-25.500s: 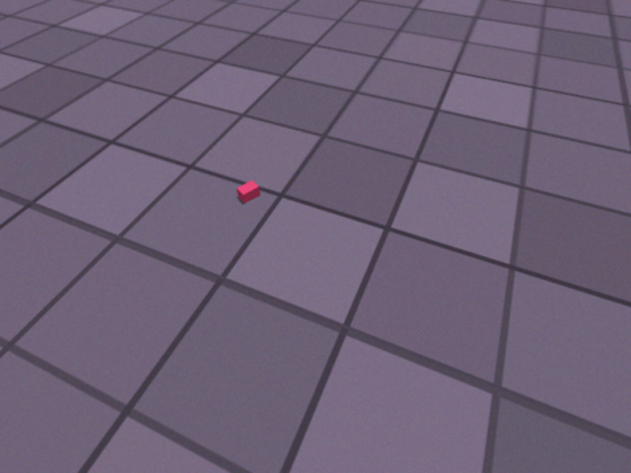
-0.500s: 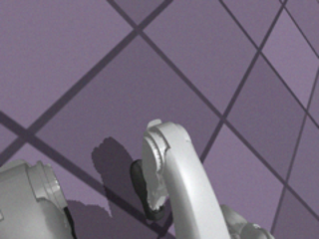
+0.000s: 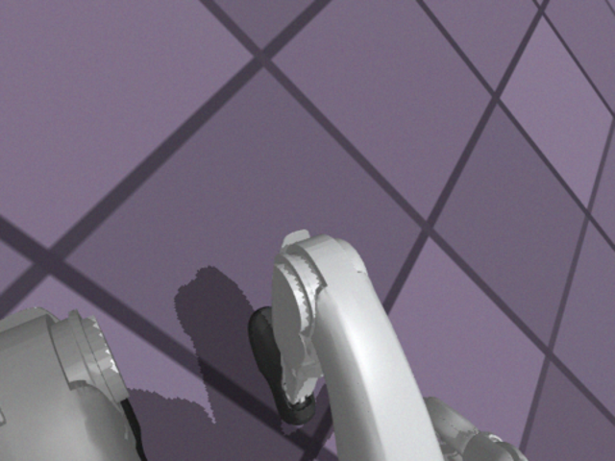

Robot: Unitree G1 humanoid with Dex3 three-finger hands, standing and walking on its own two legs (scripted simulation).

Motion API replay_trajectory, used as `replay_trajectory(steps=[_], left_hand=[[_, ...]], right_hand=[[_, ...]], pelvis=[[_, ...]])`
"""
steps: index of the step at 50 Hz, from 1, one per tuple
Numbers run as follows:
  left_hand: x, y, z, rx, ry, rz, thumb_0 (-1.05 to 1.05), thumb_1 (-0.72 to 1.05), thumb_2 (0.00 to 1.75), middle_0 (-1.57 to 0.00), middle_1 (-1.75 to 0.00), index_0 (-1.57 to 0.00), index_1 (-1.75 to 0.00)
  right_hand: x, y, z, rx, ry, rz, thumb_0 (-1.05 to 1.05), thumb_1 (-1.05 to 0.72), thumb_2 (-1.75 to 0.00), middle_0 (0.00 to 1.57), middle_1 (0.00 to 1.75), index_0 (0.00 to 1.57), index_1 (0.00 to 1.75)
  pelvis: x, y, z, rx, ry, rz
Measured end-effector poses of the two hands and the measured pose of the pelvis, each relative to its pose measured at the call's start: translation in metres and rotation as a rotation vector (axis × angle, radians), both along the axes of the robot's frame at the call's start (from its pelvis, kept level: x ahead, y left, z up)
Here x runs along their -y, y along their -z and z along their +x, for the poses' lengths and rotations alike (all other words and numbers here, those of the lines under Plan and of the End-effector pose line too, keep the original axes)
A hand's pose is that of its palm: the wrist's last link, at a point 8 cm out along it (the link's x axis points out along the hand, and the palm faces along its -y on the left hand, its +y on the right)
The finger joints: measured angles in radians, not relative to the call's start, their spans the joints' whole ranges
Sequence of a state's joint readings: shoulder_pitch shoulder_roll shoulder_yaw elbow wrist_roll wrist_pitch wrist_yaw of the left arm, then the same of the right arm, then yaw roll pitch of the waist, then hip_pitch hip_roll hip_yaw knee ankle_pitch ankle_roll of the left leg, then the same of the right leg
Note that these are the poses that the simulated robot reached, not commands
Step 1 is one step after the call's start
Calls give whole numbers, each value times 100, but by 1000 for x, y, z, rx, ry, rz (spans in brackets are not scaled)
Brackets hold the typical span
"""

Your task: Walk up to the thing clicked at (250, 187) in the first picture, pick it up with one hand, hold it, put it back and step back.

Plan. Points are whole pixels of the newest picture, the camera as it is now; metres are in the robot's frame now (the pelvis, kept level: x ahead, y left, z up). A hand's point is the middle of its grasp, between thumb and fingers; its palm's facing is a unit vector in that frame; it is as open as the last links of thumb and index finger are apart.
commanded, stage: close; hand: left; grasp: from above
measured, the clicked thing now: out of the picture +0.43 +0.35 -0.27
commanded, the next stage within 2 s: settle in 0.22 s
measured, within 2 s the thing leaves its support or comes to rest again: leaves its support in 0.56 s
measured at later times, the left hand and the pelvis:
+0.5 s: hand out of the picture +0.42 +0.35 -0.23, palm faces -0.41 -0.19 -0.89, open 8.5 cm; pelvis +0.00 +0.00 +0.00, yaw +0 degrees
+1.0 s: hand out of the picture +0.41 +0.36 -0.14, palm faces -0.42 -0.13 -0.90, open 8.5 cm; pelvis +0.00 -0.01 +0.02, yaw +4 degrees
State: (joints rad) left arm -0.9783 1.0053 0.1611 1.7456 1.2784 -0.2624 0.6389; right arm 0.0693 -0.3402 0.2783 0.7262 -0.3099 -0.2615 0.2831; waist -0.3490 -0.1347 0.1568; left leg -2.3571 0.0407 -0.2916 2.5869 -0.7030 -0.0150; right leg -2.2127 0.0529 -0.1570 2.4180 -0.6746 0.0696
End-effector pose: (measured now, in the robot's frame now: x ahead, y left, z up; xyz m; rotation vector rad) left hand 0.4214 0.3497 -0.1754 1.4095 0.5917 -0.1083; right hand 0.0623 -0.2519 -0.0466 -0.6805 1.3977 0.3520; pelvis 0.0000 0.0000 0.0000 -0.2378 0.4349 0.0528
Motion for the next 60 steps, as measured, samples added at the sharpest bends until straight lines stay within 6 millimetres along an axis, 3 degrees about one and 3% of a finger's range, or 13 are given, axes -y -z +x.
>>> replay_trajectory(steps=[12, 29, 36, 50, 60], left_hand=[[0, -1, 1, 2, -2, 3, -2, 27, 22, -83, -33, -86, -28], [-6, -8, 4, 17, -18, 1, -2, 21, 26, -90, -28, -91, -24], [-12, -32, 4, 39, -11, 27, -2, 21, 27, -90, -27, -92, -24], [-9, -95, -2, -4, 20, 45, -3, 20, 27, -91, -26, -93, -23], [-8, -120, -3, 0, 42, 49, -3, 20, 27, -91, -26, -92, -24]], right_hand=[[-1, 1, 5, 5, -12, 8, 0, -90, -90, 20, 30, 20, 30], [1, -2, 5, 10, 25, -7, 0, -91, -90, 20, 30, 20, 30], [6, 1, 8, 18, 80, 2, 0, -91, -90, 20, 30, 20, 30], [12, 8, 32, 106, 177, 47, 0, -91, -90, 20, 30, 20, 30], [15, 10, 33, 111, 220, 29, 0, -92, -90, 20, 30, 20, 30]], pelvis=[[1, -1, 1, -5, 1, 0], [0, -3, 3, -25, -4, -1], [1, -7, 4, -55, -14, 8], [5, -24, 0, -102, -44, 48], [9, -32, -3, -110, -57, 67]])
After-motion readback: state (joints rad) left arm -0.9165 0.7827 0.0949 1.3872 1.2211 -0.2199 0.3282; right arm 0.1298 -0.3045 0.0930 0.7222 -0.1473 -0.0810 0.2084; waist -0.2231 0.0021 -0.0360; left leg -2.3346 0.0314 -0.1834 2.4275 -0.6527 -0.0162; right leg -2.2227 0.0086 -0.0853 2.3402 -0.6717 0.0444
